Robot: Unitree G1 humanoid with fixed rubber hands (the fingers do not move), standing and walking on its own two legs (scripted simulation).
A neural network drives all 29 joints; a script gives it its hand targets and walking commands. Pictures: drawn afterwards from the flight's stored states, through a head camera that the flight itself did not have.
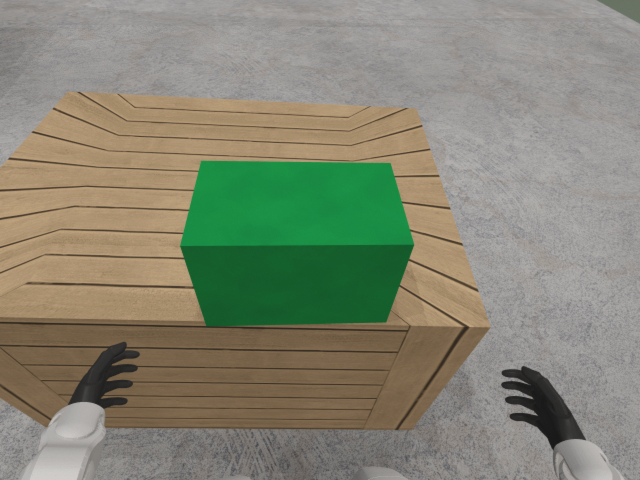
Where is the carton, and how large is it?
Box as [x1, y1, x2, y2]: [180, 161, 413, 325]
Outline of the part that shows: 201,161 180,246 206,325 386,321 413,246 412,238 390,163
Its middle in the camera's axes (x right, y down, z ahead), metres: -0.04 +0.01 +0.66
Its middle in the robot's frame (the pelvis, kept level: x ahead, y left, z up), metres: +0.47 +0.03 -0.02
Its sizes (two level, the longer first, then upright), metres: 0.315 0.184 0.212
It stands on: a pedestal, 0.62 m high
